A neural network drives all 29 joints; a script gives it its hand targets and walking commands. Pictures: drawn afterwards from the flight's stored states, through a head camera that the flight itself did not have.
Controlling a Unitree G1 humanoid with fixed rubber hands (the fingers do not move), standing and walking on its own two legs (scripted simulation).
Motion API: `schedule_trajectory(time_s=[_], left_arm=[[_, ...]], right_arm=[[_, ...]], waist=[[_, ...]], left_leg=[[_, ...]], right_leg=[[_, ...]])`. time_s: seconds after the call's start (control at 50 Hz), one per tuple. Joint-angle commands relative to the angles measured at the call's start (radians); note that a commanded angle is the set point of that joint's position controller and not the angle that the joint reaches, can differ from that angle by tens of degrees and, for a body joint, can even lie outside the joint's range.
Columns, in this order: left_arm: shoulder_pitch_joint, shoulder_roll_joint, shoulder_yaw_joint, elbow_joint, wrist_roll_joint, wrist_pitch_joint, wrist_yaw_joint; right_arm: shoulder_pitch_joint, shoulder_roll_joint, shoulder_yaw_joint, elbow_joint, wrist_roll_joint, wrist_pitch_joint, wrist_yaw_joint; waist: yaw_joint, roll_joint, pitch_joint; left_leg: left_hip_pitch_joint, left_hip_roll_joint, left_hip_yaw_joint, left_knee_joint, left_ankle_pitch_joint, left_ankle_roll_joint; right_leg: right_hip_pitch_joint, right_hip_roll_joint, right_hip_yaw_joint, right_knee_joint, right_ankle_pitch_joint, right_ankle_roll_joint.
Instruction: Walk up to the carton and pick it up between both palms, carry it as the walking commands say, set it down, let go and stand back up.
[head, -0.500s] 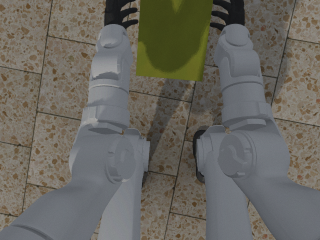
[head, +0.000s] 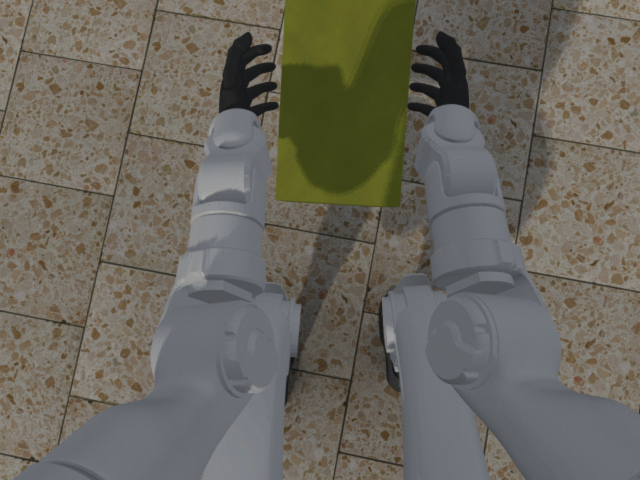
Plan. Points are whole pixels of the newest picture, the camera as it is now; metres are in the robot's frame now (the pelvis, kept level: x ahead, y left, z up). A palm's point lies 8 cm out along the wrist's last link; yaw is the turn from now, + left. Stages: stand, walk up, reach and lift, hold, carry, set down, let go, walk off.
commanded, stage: reach and lift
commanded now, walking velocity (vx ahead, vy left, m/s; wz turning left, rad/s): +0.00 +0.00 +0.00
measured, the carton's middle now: (340, 103) +0.55 -0.02 -0.15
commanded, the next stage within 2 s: none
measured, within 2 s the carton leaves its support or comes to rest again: neither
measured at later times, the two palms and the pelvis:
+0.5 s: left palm (223, 102) +0.48 +0.10 +0.01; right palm (477, 92) +0.48 -0.13 +0.01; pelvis +0.01 +0.00 +0.05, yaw +0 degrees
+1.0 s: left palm (198, 82) +0.46 +0.09 +0.09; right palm (523, 70) +0.46 -0.13 +0.09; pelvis +0.03 +0.00 +0.12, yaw -1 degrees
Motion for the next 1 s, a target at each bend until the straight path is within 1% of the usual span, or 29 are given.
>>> schedule_trajectory(time_s=[0.0, 0.52, 0.98], left_arm=[[-0.604, -1.005, -0.512, 0.13, -0.147, -0.008, -0.291], [-0.493, -1.027, -0.514, 0.116, -0.128, -0.024, -0.284], [-0.347, -1.063, -0.535, 0.096, -0.101, -0.048, -0.278]], right_arm=[[-0.621, 1.036, 0.504, 0.091, 0.144, -0.028, 0.323], [-0.443, 1.113, 0.495, 0.123, 0.104, -0.028, 0.317], [-0.271, 1.15, 0.512, 0.114, 0.069, -0.045, 0.33]], waist=[[0.001, -0.032, -1.019], [0.0, -0.033, -0.944], [0.0, -0.023, -0.836]], left_leg=[[0.398, -0.134, 0.117, -0.236, 0.193, 0.025], [0.566, -0.132, 0.103, -0.417, 0.193, 0.027], [0.782, -0.115, 0.065, -0.616, 0.254, 0.035]], right_leg=[[0.739, 0.145, -0.159, -0.142, 0.168, -0.024], [0.925, 0.148, -0.131, -0.333, 0.172, -0.021], [1.129, 0.137, -0.1, -0.528, 0.228, -0.031]])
